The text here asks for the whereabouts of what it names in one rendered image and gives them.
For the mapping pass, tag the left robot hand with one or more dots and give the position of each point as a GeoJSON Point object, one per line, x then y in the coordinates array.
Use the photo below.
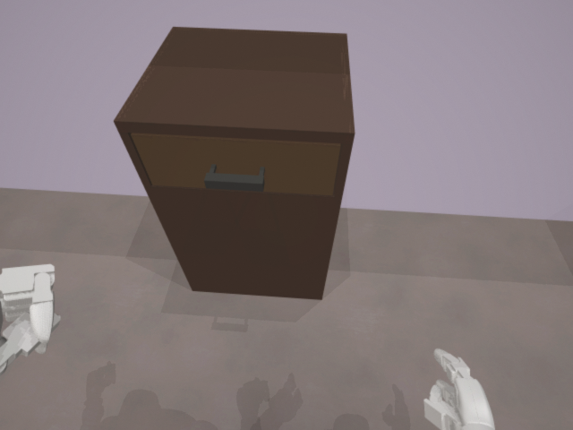
{"type": "Point", "coordinates": [26, 298]}

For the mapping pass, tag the right robot hand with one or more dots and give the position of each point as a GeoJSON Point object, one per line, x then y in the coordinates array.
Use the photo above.
{"type": "Point", "coordinates": [464, 404]}

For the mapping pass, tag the handle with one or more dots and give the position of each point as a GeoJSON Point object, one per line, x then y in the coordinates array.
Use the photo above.
{"type": "Point", "coordinates": [234, 182]}

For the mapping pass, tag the drawer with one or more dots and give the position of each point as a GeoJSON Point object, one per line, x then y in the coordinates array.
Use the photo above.
{"type": "Point", "coordinates": [290, 167]}

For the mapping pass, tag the cabinet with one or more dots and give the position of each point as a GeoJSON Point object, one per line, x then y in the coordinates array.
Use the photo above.
{"type": "Point", "coordinates": [247, 84]}

